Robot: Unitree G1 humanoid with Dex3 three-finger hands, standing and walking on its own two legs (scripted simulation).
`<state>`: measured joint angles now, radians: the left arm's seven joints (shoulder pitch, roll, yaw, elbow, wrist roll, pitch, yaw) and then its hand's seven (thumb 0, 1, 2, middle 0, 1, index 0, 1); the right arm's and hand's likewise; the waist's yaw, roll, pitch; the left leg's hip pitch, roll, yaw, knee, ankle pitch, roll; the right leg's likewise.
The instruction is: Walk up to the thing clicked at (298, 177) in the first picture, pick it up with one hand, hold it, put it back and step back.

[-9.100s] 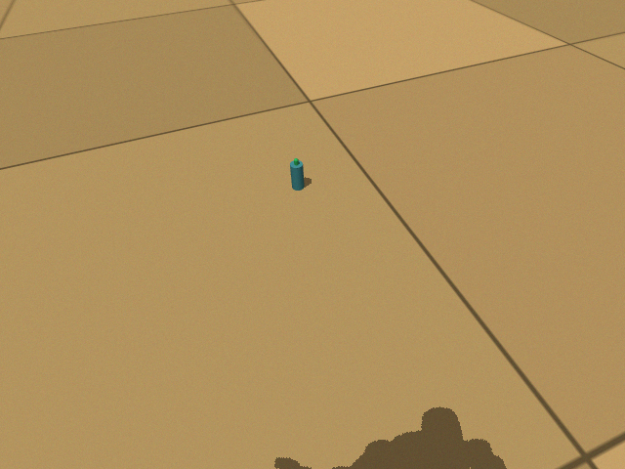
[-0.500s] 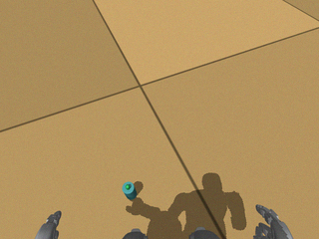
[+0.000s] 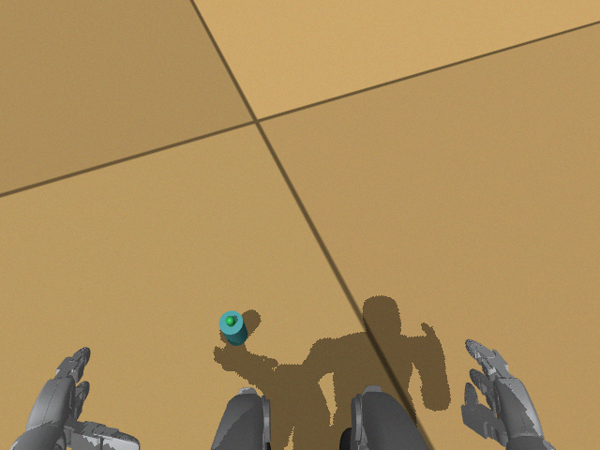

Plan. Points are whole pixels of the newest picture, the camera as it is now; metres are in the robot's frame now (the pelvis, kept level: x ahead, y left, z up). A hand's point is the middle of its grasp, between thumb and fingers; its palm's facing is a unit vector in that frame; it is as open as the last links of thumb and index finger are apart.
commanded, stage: go down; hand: left
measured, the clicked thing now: (233, 327) +0.42 +0.19 -0.57
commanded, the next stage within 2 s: approach in 1.92 s
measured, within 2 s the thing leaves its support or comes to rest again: neither
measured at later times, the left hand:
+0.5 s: hand (106, 349) +0.29 +0.34 -0.20, palm faces +0.13 -0.98 -0.17, open 17.2 cm
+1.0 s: hand (111, 330) +0.33 +0.36 -0.24, palm faces +0.10 -0.99 -0.11, open 17.6 cm
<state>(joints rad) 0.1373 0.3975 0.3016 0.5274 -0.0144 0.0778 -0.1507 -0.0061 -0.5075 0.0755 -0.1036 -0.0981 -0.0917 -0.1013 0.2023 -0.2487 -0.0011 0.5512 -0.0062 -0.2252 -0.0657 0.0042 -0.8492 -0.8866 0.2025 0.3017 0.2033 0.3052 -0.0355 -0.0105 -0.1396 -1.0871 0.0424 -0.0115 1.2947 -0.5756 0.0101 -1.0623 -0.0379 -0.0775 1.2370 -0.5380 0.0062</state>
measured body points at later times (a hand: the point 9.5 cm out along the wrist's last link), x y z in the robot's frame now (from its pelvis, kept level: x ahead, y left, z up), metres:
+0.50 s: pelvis -0.06 -0.01 -0.15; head +0.13 +0.03 +0.25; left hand +0.28 +0.40 -0.19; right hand +0.09 -0.28 -0.26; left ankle +0.02 +0.11 -0.62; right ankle +0.03 -0.13 -0.62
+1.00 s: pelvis -0.07 -0.01 -0.23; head +0.14 +0.03 +0.17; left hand +0.32 +0.41 -0.23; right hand +0.06 -0.29 -0.34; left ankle +0.02 +0.11 -0.62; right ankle +0.03 -0.13 -0.62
